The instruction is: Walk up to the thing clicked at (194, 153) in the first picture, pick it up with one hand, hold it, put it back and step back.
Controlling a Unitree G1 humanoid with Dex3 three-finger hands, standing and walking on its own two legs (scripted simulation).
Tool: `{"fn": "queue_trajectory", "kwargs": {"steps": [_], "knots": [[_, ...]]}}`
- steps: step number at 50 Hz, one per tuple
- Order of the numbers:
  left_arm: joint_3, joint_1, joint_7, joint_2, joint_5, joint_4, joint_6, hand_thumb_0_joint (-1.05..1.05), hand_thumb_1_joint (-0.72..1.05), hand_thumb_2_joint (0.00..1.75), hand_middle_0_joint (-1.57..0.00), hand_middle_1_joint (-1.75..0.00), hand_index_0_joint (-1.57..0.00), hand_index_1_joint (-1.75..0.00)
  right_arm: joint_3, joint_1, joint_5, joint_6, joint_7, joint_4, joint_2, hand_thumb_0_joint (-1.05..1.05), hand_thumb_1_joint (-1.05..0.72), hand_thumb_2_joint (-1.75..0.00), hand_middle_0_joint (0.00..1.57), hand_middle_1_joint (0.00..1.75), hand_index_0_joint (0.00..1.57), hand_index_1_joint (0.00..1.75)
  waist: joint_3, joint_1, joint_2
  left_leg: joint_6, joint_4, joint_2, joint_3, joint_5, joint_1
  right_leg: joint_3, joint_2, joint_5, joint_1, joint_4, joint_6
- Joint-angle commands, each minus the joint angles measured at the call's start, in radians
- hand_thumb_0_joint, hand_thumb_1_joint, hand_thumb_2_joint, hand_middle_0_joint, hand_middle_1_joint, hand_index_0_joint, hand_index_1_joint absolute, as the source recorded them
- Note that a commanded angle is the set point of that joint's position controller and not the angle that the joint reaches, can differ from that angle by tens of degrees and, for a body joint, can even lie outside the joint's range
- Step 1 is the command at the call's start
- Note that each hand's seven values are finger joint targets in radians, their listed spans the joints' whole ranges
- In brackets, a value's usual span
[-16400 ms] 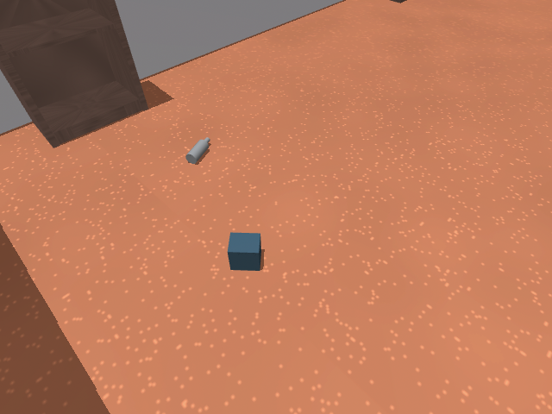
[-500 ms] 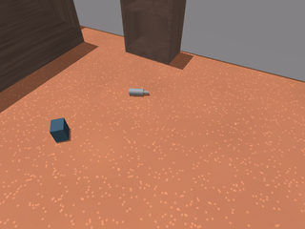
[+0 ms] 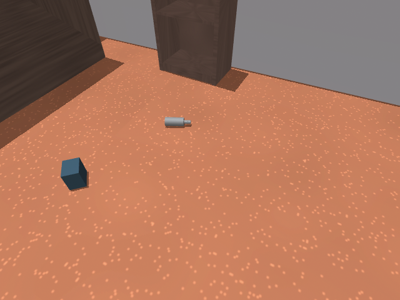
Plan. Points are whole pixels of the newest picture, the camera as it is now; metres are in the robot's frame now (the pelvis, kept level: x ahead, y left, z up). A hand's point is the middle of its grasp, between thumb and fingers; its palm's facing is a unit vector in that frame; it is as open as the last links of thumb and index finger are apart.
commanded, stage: stand
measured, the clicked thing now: (178, 121) +1.49 +0.20 -0.75
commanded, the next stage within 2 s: none
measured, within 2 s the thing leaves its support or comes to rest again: neither
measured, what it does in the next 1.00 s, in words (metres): stands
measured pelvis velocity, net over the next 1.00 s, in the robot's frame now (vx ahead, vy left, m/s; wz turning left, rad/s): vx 0.02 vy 0.00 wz -0.02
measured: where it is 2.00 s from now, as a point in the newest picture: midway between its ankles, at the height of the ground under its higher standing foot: outside the picture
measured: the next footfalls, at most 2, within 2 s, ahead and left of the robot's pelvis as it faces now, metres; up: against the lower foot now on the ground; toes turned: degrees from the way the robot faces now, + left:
none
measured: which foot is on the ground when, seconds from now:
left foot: down 0.00-1.00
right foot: down 0.00-1.00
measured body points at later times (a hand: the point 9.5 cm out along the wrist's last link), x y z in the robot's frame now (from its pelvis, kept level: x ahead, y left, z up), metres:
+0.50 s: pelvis +0.00 -0.01 +0.00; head +0.01 +0.00 +0.45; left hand +0.05 +0.28 -0.14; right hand +0.06 -0.28 -0.15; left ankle +0.03 +0.14 -0.75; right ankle +0.01 -0.12 -0.75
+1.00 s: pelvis +0.02 +0.00 +0.00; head +0.03 +0.00 +0.45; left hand +0.10 +0.30 -0.13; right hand +0.11 -0.30 -0.13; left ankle +0.03 +0.14 -0.75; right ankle +0.01 -0.12 -0.75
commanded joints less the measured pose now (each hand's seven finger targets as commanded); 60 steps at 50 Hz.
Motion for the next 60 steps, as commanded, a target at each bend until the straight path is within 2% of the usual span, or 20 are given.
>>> {"fn": "queue_trajectory", "kwargs": {"steps": [1,3,5,11,13,19,24,26,29,30,31,33,35,37,40,44,46,53,57,60], "knots": [[0.037,-0.018,0.012,0.180,0.003,-0.060,-0.020,0.00,0.90,0.90,-0.20,-0.30,-0.20,-0.30,-0.026,-0.032,-0.003,-0.021,-0.016,-0.058,-0.169,0.00,-0.90,-0.90,0.20,0.30,0.20,0.30,-0.050,0.010,0.011,0.034,-0.049,0.080,-0.044,0.094,-0.041,0.105,-0.102,0.003,0.044,-0.079,-0.014],[0.037,-0.019,0.013,0.177,0.002,-0.060,-0.020,0.00,0.90,0.90,-0.20,-0.30,-0.20,-0.30,-0.023,-0.012,-0.003,-0.021,-0.016,-0.052,-0.159,0.00,-0.90,-0.90,0.20,0.30,0.20,0.30,-0.036,0.006,0.006,0.032,-0.055,0.078,-0.043,0.080,-0.055,0.103,-0.098,-0.014,0.042,-0.083,-0.013],[0.038,-0.018,0.014,0.178,0.003,-0.067,-0.024,0.00,0.90,0.90,-0.20,-0.30,-0.20,-0.30,-0.027,-0.017,-0.005,-0.024,-0.017,-0.057,-0.173,0.00,-0.90,-0.90,0.20,0.30,0.20,0.30,-0.043,0.009,0.013,0.032,-0.046,0.083,-0.041,0.116,-0.043,0.106,-0.102,0.030,0.048,-0.080,-0.013],[0.041,-0.016,0.014,0.176,0.004,-0.066,-0.023,0.00,0.90,0.90,-0.20,-0.30,-0.20,-0.30,-0.025,-0.001,-0.003,-0.020,-0.018,-0.058,-0.161,0.00,-0.90,-0.90,0.20,0.30,0.20,0.30,-0.006,0.003,-0.001,0.033,-0.059,0.081,-0.043,0.064,-0.060,0.102,-0.094,-0.023,0.029,-0.087,-0.011],[0.039,0.006,0.013,0.160,0.004,-0.059,-0.019,0.00,0.90,0.90,-0.20,-0.30,-0.20,-0.30,-0.024,-0.008,-0.002,-0.021,-0.018,-0.062,-0.163,0.00,-0.90,-0.90,0.20,0.30,0.20,0.30,0.005,0.012,0.022,0.034,-0.061,0.083,-0.045,0.053,-0.061,0.099,-0.092,-0.029,0.019,-0.081,-0.011],[0.049,-0.019,0.013,0.196,0.007,-0.079,-0.022,0.00,0.90,0.90,-0.20,-0.30,-0.20,-0.30,-0.034,-0.017,-0.004,-0.022,-0.017,-0.084,-0.182,0.00,-0.90,-0.90,0.20,0.30,0.20,0.30,-0.002,0.007,-0.007,0.037,-0.045,0.076,-0.039,0.037,-0.058,0.117,-0.101,-0.101,0.006,-0.112,-0.014],[0.053,-0.030,0.010,0.206,0.004,-0.092,-0.026,0.00,0.90,0.90,-0.20,-0.30,-0.20,-0.30,-0.033,-0.010,-0.006,-0.027,-0.017,-0.094,-0.196,0.00,-0.90,-0.90,0.20,0.30,0.20,0.30,-0.019,0.004,0.019,0.037,-0.044,0.087,-0.042,0.057,-0.057,0.111,-0.099,-0.036,0.032,-0.087,-0.016],[0.054,-0.024,0.009,0.215,0.004,-0.096,-0.025,0.00,0.90,0.90,-0.20,-0.30,-0.20,-0.30,-0.036,-0.036,-0.006,-0.029,-0.016,-0.107,-0.214,0.00,-0.90,-0.90,0.20,0.30,0.20,0.30,-0.016,0.014,0.020,0.038,-0.043,0.085,-0.042,0.046,-0.053,0.112,-0.097,-0.059,0.021,-0.088,-0.015],[0.055,-0.035,0.007,0.232,0.005,-0.105,-0.027,0.00,0.90,0.90,-0.20,-0.30,-0.20,-0.30,-0.038,-0.039,-0.003,-0.030,-0.015,-0.113,-0.233,0.00,-0.90,-0.90,0.20,0.30,0.20,0.30,-0.009,0.012,0.011,0.040,-0.042,0.085,-0.042,0.037,-0.045,0.122,-0.099,-0.090,0.006,-0.098,-0.016],[0.057,-0.039,0.006,0.240,0.005,-0.107,-0.029,0.00,0.90,0.90,-0.20,-0.30,-0.20,-0.30,-0.037,-0.035,-0.005,-0.031,-0.015,-0.116,-0.235,0.00,-0.90,-0.90,0.20,0.30,0.20,0.30,-0.028,0.009,0.019,0.041,-0.038,0.089,-0.041,0.056,-0.041,0.119,-0.101,-0.054,0.021,-0.087,-0.015],[0.059,-0.044,0.007,0.247,0.005,-0.110,-0.028,0.00,0.90,0.90,-0.20,-0.30,-0.20,-0.30,-0.037,-0.042,-0.005,-0.032,-0.014,-0.117,-0.236,0.00,-0.90,-0.90,0.20,0.30,0.20,0.30,-0.018,0.012,0.011,0.039,-0.043,0.088,-0.043,0.052,-0.052,0.120,-0.101,-0.074,0.019,-0.089,-0.016],[0.058,-0.039,0.008,0.251,0.005,-0.108,-0.030,0.00,0.90,0.90,-0.20,-0.30,-0.20,-0.30,-0.040,-0.056,-0.003,-0.034,-0.015,-0.126,-0.252,0.00,-0.90,-0.90,0.20,0.30,0.20,0.30,-0.055,0.013,0.011,0.043,-0.027,0.095,-0.040,0.106,-0.018,0.121,-0.106,0.003,0.038,-0.084,-0.017],[0.057,-0.051,0.006,0.253,0.003,-0.114,-0.030,0.00,0.90,0.90,-0.20,-0.30,-0.20,-0.30,-0.035,-0.050,-0.005,-0.034,-0.016,-0.122,-0.250,0.00,-0.90,-0.90,0.20,0.30,0.20,0.30,-0.046,0.012,0.013,0.039,-0.035,0.095,-0.038,0.107,-0.028,0.117,-0.103,0.011,0.041,-0.078,-0.018],[0.056,-0.044,0.005,0.257,-0.001,-0.111,-0.030,0.00,0.90,0.90,-0.20,-0.30,-0.20,-0.30,-0.033,-0.053,-0.004,-0.037,-0.017,-0.124,-0.256,0.00,-0.90,-0.90,0.20,0.30,0.20,0.30,-0.069,0.012,0.023,0.040,-0.030,0.102,-0.037,0.170,-0.012,0.111,-0.105,0.092,0.062,-0.058,-0.017],[0.054,-0.046,0.005,0.260,-0.002,-0.111,-0.030,0.00,0.90,0.90,-0.20,-0.30,-0.20,-0.30,-0.034,-0.063,-0.004,-0.039,-0.019,-0.126,-0.276,0.00,-0.90,-0.90,0.20,0.30,0.20,0.30,-0.089,0.014,0.019,0.042,-0.026,0.107,-0.032,0.215,0.009,0.110,-0.106,0.150,0.074,-0.049,-0.014],[0.051,-0.049,0.005,0.265,-0.002,-0.104,-0.026,0.00,0.90,0.90,-0.20,-0.30,-0.20,-0.30,-0.030,-0.069,-0.001,-0.036,-0.020,-0.125,-0.282,0.00,-0.90,-0.90,0.20,0.30,0.20,0.30,-0.056,0.013,0.009,0.040,-0.041,0.104,-0.035,0.191,0.011,0.103,-0.100,0.109,0.051,-0.063,-0.011],[0.051,-0.056,0.006,0.270,-0.001,-0.108,-0.028,0.00,0.90,0.90,-0.20,-0.30,-0.20,-0.30,-0.032,-0.075,-0.001,-0.036,-0.019,-0.129,-0.287,0.00,-0.90,-0.90,0.20,0.30,0.20,0.30,-0.084,0.013,-0.002,0.041,-0.029,0.107,-0.028,0.216,0.026,0.106,-0.108,0.155,0.070,-0.060,-0.013],[0.052,-0.067,0.006,0.278,0.000,-0.106,-0.029,0.00,0.90,0.90,-0.20,-0.30,-0.20,-0.30,-0.030,-0.093,-0.001,-0.037,-0.019,-0.132,-0.295,0.00,-0.90,-0.90,0.20,0.30,0.20,0.30,-0.074,0.016,0.008,0.042,-0.040,0.112,-0.027,0.207,0.027,0.109,-0.109,0.149,0.077,-0.068,-0.011],[0.051,-0.075,0.004,0.282,0.001,-0.104,-0.029,0.00,0.90,0.90,-0.20,-0.30,-0.20,-0.30,-0.028,-0.086,-0.001,-0.035,-0.017,-0.128,-0.292,0.00,-0.90,-0.90,0.20,0.30,0.20,0.30,-0.040,0.008,-0.002,0.039,-0.059,0.105,-0.026,0.134,0.012,0.113,-0.105,0.070,0.047,-0.089,-0.013],[0.050,-0.075,0.005,0.280,0.001,-0.106,-0.031,0.00,0.90,0.90,-0.20,-0.30,-0.20,-0.30,-0.029,-0.086,-0.001,-0.036,-0.015,-0.130,-0.288,0.00,-0.90,-0.90,0.20,0.30,0.20,0.30,-0.058,0.010,0.004,0.040,-0.059,0.109,-0.026,0.147,0.014,0.114,-0.109,0.084,0.067,-0.086,-0.017]]}}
